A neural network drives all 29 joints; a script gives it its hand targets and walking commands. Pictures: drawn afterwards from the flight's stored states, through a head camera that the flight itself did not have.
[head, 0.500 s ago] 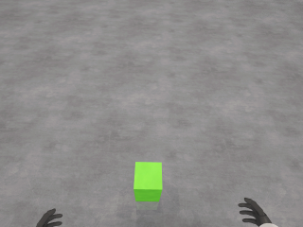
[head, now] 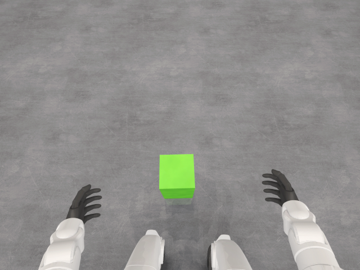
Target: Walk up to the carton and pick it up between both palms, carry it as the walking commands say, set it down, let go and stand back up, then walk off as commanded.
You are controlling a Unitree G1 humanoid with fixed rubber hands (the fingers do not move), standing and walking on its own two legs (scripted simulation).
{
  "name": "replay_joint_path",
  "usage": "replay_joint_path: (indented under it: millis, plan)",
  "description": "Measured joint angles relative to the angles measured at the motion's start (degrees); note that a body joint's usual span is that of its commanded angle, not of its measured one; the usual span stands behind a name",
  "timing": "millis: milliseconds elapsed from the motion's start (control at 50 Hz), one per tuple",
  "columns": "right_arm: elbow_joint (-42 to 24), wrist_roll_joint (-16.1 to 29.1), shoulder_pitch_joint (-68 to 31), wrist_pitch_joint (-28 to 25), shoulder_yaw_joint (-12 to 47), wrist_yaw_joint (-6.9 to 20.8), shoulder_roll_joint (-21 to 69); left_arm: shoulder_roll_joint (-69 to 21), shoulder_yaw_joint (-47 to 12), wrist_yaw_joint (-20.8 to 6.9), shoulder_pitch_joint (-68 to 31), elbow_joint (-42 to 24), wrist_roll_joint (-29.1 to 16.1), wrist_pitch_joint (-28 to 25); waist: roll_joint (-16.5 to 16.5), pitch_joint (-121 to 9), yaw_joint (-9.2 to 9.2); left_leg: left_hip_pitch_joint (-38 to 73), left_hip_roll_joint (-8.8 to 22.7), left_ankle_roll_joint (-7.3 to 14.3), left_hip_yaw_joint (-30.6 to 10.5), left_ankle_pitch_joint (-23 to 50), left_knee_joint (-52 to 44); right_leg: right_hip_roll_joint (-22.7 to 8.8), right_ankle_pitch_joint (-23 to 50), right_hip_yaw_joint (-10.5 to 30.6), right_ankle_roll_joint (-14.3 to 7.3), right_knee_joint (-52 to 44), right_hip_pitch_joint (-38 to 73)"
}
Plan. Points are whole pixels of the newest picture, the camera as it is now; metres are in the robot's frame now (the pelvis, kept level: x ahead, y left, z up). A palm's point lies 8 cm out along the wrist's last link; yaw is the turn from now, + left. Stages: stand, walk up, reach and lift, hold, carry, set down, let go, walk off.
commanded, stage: reach and lift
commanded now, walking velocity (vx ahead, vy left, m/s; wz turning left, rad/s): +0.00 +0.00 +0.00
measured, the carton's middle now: (177, 178) +0.44 +0.05 -0.59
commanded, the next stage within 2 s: none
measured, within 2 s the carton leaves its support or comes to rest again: neither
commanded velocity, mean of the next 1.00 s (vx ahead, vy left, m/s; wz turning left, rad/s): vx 0.00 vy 0.00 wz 0.00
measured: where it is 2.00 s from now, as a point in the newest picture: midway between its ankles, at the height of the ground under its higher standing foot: outside the picture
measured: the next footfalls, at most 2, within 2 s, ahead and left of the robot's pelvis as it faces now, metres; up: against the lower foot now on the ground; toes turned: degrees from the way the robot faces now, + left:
none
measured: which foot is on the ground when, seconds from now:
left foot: down 0.00-1.00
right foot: down 0.00-1.00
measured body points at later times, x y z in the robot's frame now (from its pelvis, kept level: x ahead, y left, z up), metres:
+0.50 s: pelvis -0.05 +0.01 -0.05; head +0.20 +0.02 +0.33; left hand +0.37 +0.24 -0.15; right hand +0.40 -0.17 -0.15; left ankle +0.04 +0.14 -0.69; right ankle +0.02 -0.13 -0.69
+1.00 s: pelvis -0.04 +0.02 -0.07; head +0.28 +0.02 +0.24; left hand +0.47 +0.19 -0.20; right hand +0.48 -0.14 -0.20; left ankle +0.04 +0.14 -0.69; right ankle +0.02 -0.13 -0.69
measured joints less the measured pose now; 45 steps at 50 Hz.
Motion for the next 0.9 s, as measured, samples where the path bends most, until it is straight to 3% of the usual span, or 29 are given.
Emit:
replay_joint_path:
  millis: [380,740,900]
  plan:
    - [6.98,2.07,-24.87,3.08,-1.56,-4.48,1.47,0.92,4.29,-0.03,-26.46,7.16,0.18,1.81,-1.59,-0.59,-0.42,-20.03,0.28,0.22,0.43,1.24,8.42,0.61,1.5,1.13,0.35,8.51,-20.43]
    - [18.06,-0.21,-48.95,-4.36,-9.61,-5.86,4.38,-3.89,6.82,6.38,-51.26,14.76,3.36,-3.43,-2.33,-1.48,-1.57,-36.76,-0.06,1.57,1.21,3.23,11.22,0.51,4.27,2.23,1.72,10.03,-36.64]
    - [15.28,-1.16,-52.88,-5.48,-10.85,-5.51,4.55,-4.48,8.75,7.09,-56.16,14.12,4.54,-4.79,-1.85,-1.6,-1.5,-41.32,-0.17,1.88,1.53,3.55,11.26,0.46,4.6,2.62,1.96,10.17,-41.34]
